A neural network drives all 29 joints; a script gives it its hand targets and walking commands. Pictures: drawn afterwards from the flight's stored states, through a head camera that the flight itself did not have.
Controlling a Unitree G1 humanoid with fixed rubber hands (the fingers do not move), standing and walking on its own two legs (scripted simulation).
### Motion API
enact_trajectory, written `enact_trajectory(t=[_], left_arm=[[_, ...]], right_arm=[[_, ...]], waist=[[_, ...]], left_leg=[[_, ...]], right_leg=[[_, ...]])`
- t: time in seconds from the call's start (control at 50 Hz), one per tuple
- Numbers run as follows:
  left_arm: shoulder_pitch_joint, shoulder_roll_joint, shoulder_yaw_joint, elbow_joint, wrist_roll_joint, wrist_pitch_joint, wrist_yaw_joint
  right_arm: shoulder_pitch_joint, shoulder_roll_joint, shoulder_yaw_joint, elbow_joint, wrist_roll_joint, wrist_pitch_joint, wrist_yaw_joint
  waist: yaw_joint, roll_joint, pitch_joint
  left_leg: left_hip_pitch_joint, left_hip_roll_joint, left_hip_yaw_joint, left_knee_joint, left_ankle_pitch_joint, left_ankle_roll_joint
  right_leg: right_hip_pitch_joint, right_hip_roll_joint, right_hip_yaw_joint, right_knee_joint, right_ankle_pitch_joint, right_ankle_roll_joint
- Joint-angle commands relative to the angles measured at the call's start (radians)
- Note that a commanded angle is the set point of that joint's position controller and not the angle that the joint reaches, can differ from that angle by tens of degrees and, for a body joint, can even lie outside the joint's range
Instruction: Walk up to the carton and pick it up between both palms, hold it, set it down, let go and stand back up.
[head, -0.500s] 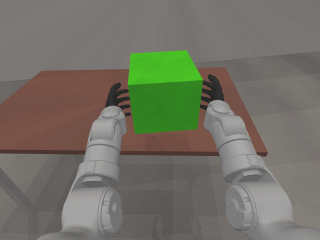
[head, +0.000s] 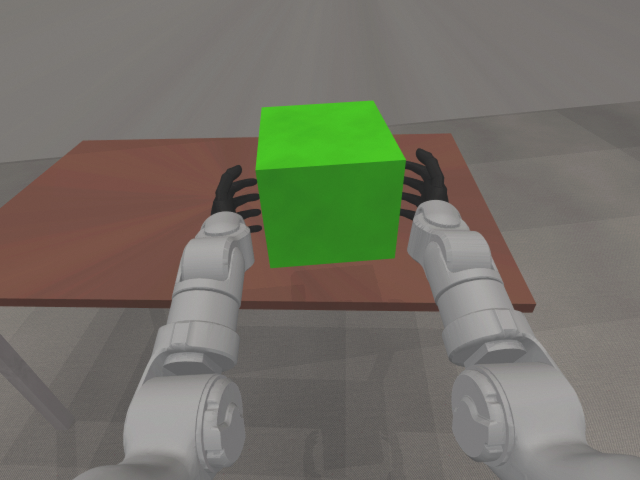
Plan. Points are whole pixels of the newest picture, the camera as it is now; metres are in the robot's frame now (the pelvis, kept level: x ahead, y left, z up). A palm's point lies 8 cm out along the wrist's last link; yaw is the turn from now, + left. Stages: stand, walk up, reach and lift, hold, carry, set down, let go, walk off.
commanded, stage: hold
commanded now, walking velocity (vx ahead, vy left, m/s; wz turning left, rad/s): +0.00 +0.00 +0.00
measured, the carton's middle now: (324, 179) +0.48 +0.03 +0.19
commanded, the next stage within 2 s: set down in 0.10 s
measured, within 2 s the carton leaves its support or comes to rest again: neither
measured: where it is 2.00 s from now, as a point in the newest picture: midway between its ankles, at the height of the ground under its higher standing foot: outside the picture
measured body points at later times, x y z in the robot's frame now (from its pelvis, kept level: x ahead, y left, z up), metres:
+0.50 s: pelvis +0.00 +0.00 +0.00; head -0.04 +0.00 +0.45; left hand +0.40 +0.15 +0.13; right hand +0.43 -0.10 +0.20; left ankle +0.07 +0.10 -0.73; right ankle +0.07 -0.10 -0.73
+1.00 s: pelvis +0.03 +0.00 +0.00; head +0.02 +0.00 +0.45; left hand +0.44 +0.16 +0.10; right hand +0.47 -0.08 +0.18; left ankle +0.07 +0.10 -0.73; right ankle +0.07 -0.10 -0.73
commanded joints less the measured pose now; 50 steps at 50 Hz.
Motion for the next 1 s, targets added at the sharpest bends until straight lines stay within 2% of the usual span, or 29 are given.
enact_trajectory(t=[0.0,0.04,0.06,0.08,0.1,0.14,0.16,0.24,0.3,0.34,0.36,0.4,0.42,0.44,0.5,0.56,0.6,0.64,0.66,0.68,0.7,0.74,0.76,0.84,0.88,0.9,0.94,0.96,0.98], left_arm=[[-1.075,-0.705,-0.392,-0.355,-0.064,-0.101,-0.229],[-1.062,-0.716,-0.421,-0.379,-0.079,-0.101,-0.227],[-1.034,-0.717,-0.405,-0.382,-0.065,-0.099,-0.227],[-1.066,-0.705,-0.414,-0.412,-0.075,-0.102,-0.225],[-0.949,-0.736,-0.408,-0.265,-0.066,-0.083,-0.242],[-1.000,-0.738,-0.388,-0.243,-0.075,-0.083,-0.253],[-1.038,-0.764,-0.413,-0.280,-0.087,-0.100,-0.248],[-1.090,-0.733,-0.389,-0.241,-0.073,-0.138,-0.238],[-1.089,-0.711,-0.295,-0.113,-0.020,-0.166,-0.246],[-1.067,-0.686,-0.222,-0.023,0.024,-0.203,-0.257],[-1.111,-0.671,-0.191,-0.025,0.038,-0.234,-0.261],[-1.125,-0.664,-0.150,-0.024,0.068,-0.283,-0.253],[-1.166,-0.672,-0.167,-0.075,0.048,-0.317,-0.243],[-1.209,-0.651,-0.145,-0.102,0.060,-0.344,-0.235],[-1.322,-0.623,-0.144,-0.174,0.048,-0.414,-0.217],[-1.360,-0.609,-0.143,-0.158,0.040,-0.461,-0.201],[-1.339,-0.616,-0.149,-0.183,0.038,-0.487,-0.197],[-1.343,-0.598,-0.148,-0.134,0.043,-0.504,-0.205],[-1.282,-0.599,-0.135,-0.067,0.052,-0.499,-0.211],[-1.288,-0.605,-0.142,-0.073,0.054,-0.506,-0.206],[-1.281,-0.602,-0.135,-0.112,0.060,-0.516,-0.204],[-1.269,-0.613,-0.146,-0.066,0.058,-0.528,-0.205],[-1.285,-0.604,-0.140,-0.078,0.070,-0.533,-0.202],[-1.264,-0.636,-0.198,-0.152,0.028,-0.573,-0.193],[-1.248,-0.615,-0.197,-0.160,0.035,-0.580,-0.187],[-1.259,-0.630,-0.222,-0.178,0.012,-0.581,-0.186],[-1.196,-0.632,-0.200,-0.109,0.040,-0.567,-0.187],[-1.215,-0.624,-0.213,-0.159,0.025,-0.576,-0.189],[-1.187,-0.638,-0.222,-0.141,0.024,-0.574,-0.191]], right_arm=[[-0.943,0.674,0.356,-0.167,0.130,-0.052,0.192],[-0.923,0.674,0.362,-0.184,0.132,-0.053,0.188],[-0.927,0.682,0.382,-0.205,0.138,-0.054,0.186],[-0.925,0.692,0.392,-0.207,0.137,-0.051,0.185],[-0.975,0.728,0.478,-0.226,0.184,-0.040,0.187],[-0.994,0.702,0.435,-0.187,0.176,-0.039,0.192],[-1.018,0.691,0.424,-0.193,0.166,-0.052,0.193],[-1.064,0.684,0.377,-0.133,0.137,-0.087,0.206],[-1.064,0.675,0.303,-0.051,0.064,-0.133,0.226],[-1.033,0.677,0.214,0.043,0.001,-0.173,0.243],[-1.021,0.686,0.184,0.106,-0.011,-0.193,0.252],[-1.032,0.723,0.182,0.120,-0.039,-0.241,0.277],[-1.040,0.743,0.188,0.126,-0.049,-0.267,0.284],[-1.019,0.732,0.160,0.191,-0.063,-0.275,0.289],[-0.945,0.756,0.150,0.313,-0.079,-0.305,0.308],[-0.893,0.800,0.151,0.356,-0.106,-0.324,0.318],[-0.826,0.821,0.175,0.408,-0.103,-0.340,0.317],[-0.826,0.806,0.132,0.416,-0.127,-0.348,0.317],[-0.831,0.802,0.130,0.396,-0.128,-0.349,0.317],[-0.840,0.794,0.127,0.389,-0.134,-0.359,0.321],[-0.799,0.808,0.147,0.420,-0.133,-0.359,0.321],[-0.790,0.791,0.130,0.442,-0.141,-0.370,0.320],[-0.768,0.805,0.137,0.481,-0.131,-0.362,0.320],[-0.780,0.833,0.236,0.374,-0.088,-0.387,0.312],[-0.750,0.825,0.239,0.406,-0.086,-0.385,0.309],[-0.736,0.826,0.253,0.396,-0.088,-0.377,0.305],[-0.722,0.797,0.228,0.416,-0.081,-0.372,0.302],[-0.718,0.813,0.247,0.398,-0.067,-0.373,0.299],[-0.703,0.803,0.243,0.404,-0.076,-0.378,0.294]], waist=[[-0.127,0.029,-0.554],[-0.146,0.047,-0.576],[-0.129,0.023,-0.570],[-0.136,0.025,-0.588],[-0.023,-0.059,-0.576],[-0.051,-0.034,-0.512],[-0.068,-0.031,-0.558],[-0.060,0.003,-0.570],[-0.017,0.006,-0.478],[-0.012,-0.003,-0.427],[-0.001,0.005,-0.417],[0.044,-0.020,-0.431],[0.048,-0.016,-0.484],[0.050,0.012,-0.492],[0.056,0.022,-0.539],[0.066,-0.010,-0.574],[0.057,0.010,-0.619],[0.040,-0.013,-0.591],[0.062,-0.015,-0.577],[0.051,-0.004,-0.582],[0.066,0.006,-0.570],[0.055,0.018,-0.585],[0.065,0.035,-0.571],[0.061,0.014,-0.708],[0.066,0.020,-0.714],[0.045,0.015,-0.708],[0.048,0.019,-0.664],[0.038,0.024,-0.719],[0.031,0.037,-0.721]], left_leg=[[0.259,0.022,-0.043,-0.242,-0.085,-0.030],[0.283,0.025,-0.051,-0.236,-0.037,-0.040],[0.287,0.025,-0.046,-0.228,-0.018,-0.036],[0.295,0.010,-0.034,-0.222,-0.015,-0.031],[0.218,0.004,-0.004,-0.232,-0.036,0.010],[0.189,-0.001,-0.004,-0.246,-0.061,0.008],[0.232,0.009,-0.021,-0.237,-0.043,-0.004],[0.271,0.013,-0.027,-0.231,-0.044,-0.010],[0.252,0.017,-0.008,-0.258,-0.111,-0.002],[0.233,0.021,0.006,-0.270,-0.147,0.001],[0.231,0.018,0.019,-0.274,-0.170,0.001],[0.233,0.023,0.026,-0.279,-0.152,0.007],[0.247,0.020,0.033,-0.268,-0.110,0.002],[0.237,0.022,0.037,-0.265,-0.097,-0.002],[0.262,0.023,0.045,-0.249,-0.079,-0.010],[0.230,0.018,0.062,-0.243,-0.073,-0.007],[0.232,0.018,0.065,-0.246,-0.025,-0.016],[0.186,0.015,0.071,-0.246,-0.056,-0.013],[0.198,0.023,0.058,-0.254,-0.066,-0.011],[0.192,0.020,0.062,-0.249,-0.055,-0.016],[0.193,0.020,0.065,-0.256,-0.031,-0.018],[0.203,0.025,0.063,-0.246,-0.006,-0.033],[0.208,0.025,0.063,-0.249,-0.001,-0.034],[0.237,0.028,0.057,-0.216,0.135,-0.049],[0.237,0.030,0.051,-0.209,0.178,-0.054],[0.240,0.029,0.047,-0.199,0.213,-0.062],[0.250,0.032,0.035,-0.200,0.212,-0.063],[0.249,0.025,0.047,-0.190,0.225,-0.056],[0.261,0.027,0.038,-0.188,0.263,-0.066]], right_leg=[[0.516,-0.001,0.055,-0.154,0.012,0.035],[0.521,0.000,0.056,-0.148,0.068,0.032],[0.531,-0.002,0.058,-0.148,0.069,0.042],[0.537,-0.005,0.064,-0.151,0.071,0.045],[0.649,-0.017,0.056,-0.145,0.059,0.066],[0.630,-0.020,0.051,-0.154,0.038,0.070],[0.589,-0.006,0.035,-0.152,0.013,0.060],[0.520,-0.007,0.028,-0.172,-0.037,0.048],[0.468,-0.013,0.025,-0.193,-0.145,0.036],[0.457,-0.015,0.016,-0.203,-0.200,0.035],[0.444,-0.014,0.018,-0.203,-0.235,0.030],[0.471,-0.004,0.006,-0.189,-0.218,0.033],[0.489,-0.005,0.009,-0.177,-0.174,0.037],[0.494,-0.005,0.009,-0.169,-0.164,0.032],[0.461,-0.013,0.013,-0.157,-0.132,0.028],[0.468,-0.020,0.028,-0.144,-0.103,0.032],[0.508,-0.028,0.030,-0.131,-0.003,0.038],[0.516,-0.029,0.037,-0.127,-0.015,0.036],[0.502,-0.027,0.036,-0.134,-0.045,0.042],[0.510,-0.025,0.031,-0.123,-0.022,0.038],[0.524,-0.027,0.034,-0.123,0.005,0.041],[0.516,-0.027,0.034,-0.121,0.037,0.033],[0.536,-0.028,0.037,-0.115,0.045,0.040],[0.567,-0.016,0.045,-0.093,0.198,0.043],[0.583,-0.022,0.045,-0.090,0.237,0.042],[0.588,-0.011,0.038,-0.081,0.280,0.045],[0.557,-0.012,0.039,-0.090,0.252,0.044],[0.575,-0.018,0.044,-0.089,0.284,0.047],[0.581,-0.016,0.036,-0.085,0.316,0.045]])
